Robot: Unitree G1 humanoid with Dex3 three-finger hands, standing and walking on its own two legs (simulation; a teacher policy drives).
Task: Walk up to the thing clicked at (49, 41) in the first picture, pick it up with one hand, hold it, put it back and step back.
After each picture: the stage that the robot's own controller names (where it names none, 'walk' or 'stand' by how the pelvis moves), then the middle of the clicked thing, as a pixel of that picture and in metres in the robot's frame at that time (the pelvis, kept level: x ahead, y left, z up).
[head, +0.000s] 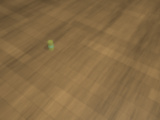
stand; (50, 45) +1.44 +0.33 -0.72
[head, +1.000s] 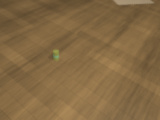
walk; (56, 55) +1.33 +0.18 -0.70
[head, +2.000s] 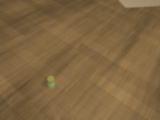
walk; (51, 82) +0.85 +0.18 -0.71
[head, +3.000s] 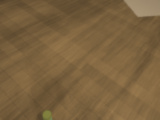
walk; (47, 117) +0.51 +0.20 -0.71
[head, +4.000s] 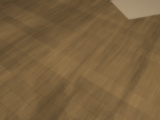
stand; out of the picture +0.35 +0.27 -0.72
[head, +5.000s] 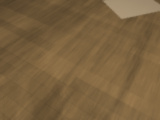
stand; out of the picture +0.33 +0.27 -0.73
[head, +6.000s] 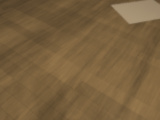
stand; out of the picture +0.33 +0.25 -0.73
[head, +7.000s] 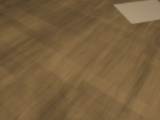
stand; out of the picture +0.33 +0.24 -0.73
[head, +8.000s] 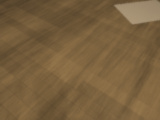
stand; out of the picture +0.33 +0.24 -0.73
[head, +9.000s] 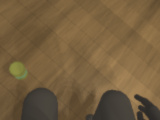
go down; (19, 71) +0.41 +0.27 -0.38
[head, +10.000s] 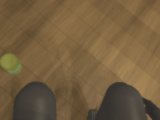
go down; (12, 64) +0.41 +0.28 -0.30
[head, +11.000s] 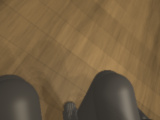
close in; out of the picture +0.40 +0.31 -0.23
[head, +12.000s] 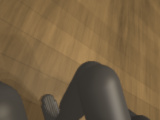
close; out of the picture +0.40 +0.33 -0.22
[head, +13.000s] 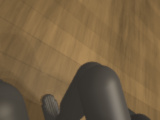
lift; out of the picture +0.39 +0.33 -0.22
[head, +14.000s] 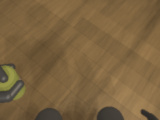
lift; (9, 84) +0.34 +0.22 -0.02
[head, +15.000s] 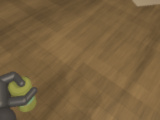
hold; (23, 94) +0.33 +0.19 -0.02
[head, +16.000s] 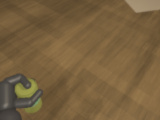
hold; (29, 96) +0.33 +0.18 -0.01
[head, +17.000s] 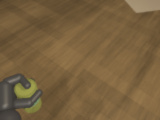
hold; (29, 96) +0.33 +0.18 -0.01
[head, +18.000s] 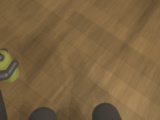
crouch; (5, 67) +0.41 +0.24 -0.08
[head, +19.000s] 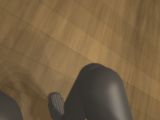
lower; out of the picture +0.41 +0.33 -0.23
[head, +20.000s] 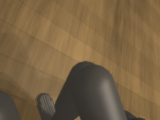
lower; out of the picture +0.41 +0.34 -0.22
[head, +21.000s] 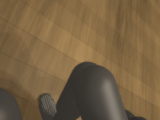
lower; out of the picture +0.41 +0.34 -0.22
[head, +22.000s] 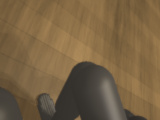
lower; out of the picture +0.41 +0.34 -0.23
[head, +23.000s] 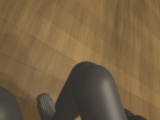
lower; out of the picture +0.41 +0.34 -0.22
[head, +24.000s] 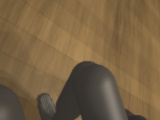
open; out of the picture +0.40 +0.34 -0.23
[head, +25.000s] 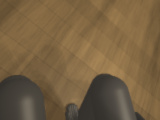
stand; out of the picture +0.42 +0.31 -0.26
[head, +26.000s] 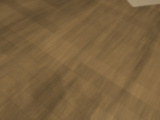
stand; out of the picture +0.38 +0.23 -0.63
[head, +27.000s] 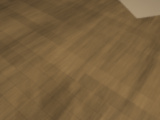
stand; out of the picture +0.37 +0.24 -0.67
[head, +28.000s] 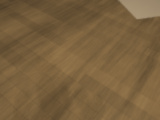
stand; out of the picture +0.37 +0.23 -0.67
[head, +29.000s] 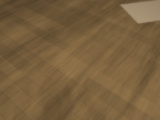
stand; out of the picture +0.38 +0.24 -0.72
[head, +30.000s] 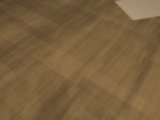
stand; out of the picture +0.35 +0.25 -0.73
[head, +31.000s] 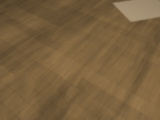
stand; out of the picture +0.35 +0.25 -0.73
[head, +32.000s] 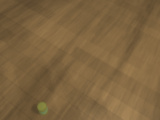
walk; (42, 108) +0.46 +0.21 -0.71
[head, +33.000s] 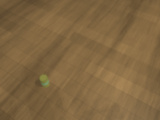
walk; (44, 81) +0.73 +0.31 -0.69
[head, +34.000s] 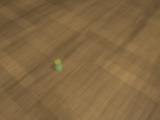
stand; (58, 65) +1.01 +0.24 -0.70
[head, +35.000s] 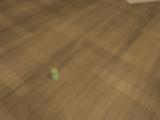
stand; (54, 74) +0.97 +0.23 -0.72
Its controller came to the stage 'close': yes
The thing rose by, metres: 0.71
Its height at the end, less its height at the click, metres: +0.00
